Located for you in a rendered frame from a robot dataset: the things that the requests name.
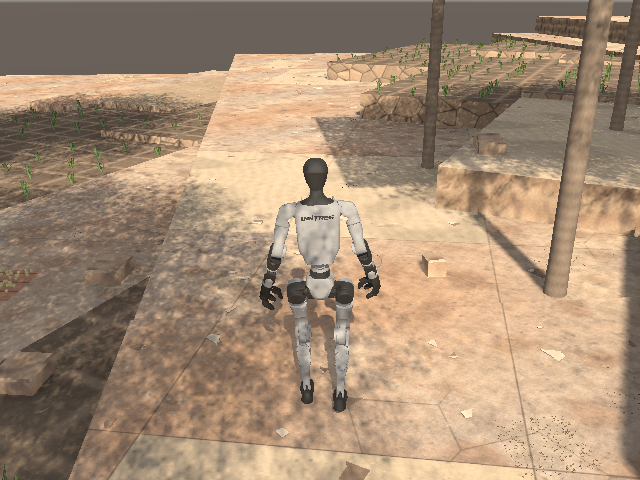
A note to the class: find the robot left forearm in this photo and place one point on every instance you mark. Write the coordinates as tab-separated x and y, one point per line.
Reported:
271	270

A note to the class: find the robot right upper arm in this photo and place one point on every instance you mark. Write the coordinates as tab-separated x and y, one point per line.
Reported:
349	210

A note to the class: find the robot right forearm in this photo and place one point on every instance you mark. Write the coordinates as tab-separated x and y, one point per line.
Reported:
367	263

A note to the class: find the robot right hand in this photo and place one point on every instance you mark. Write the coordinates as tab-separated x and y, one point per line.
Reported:
375	283

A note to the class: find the left robot shin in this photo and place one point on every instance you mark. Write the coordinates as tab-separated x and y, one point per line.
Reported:
304	359

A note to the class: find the robot left upper arm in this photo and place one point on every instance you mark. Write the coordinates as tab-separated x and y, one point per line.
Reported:
286	212

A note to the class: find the robot left thigh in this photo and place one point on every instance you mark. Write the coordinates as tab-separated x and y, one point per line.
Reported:
297	298

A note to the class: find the robot left hand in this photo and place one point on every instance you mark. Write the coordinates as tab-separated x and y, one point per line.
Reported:
265	295

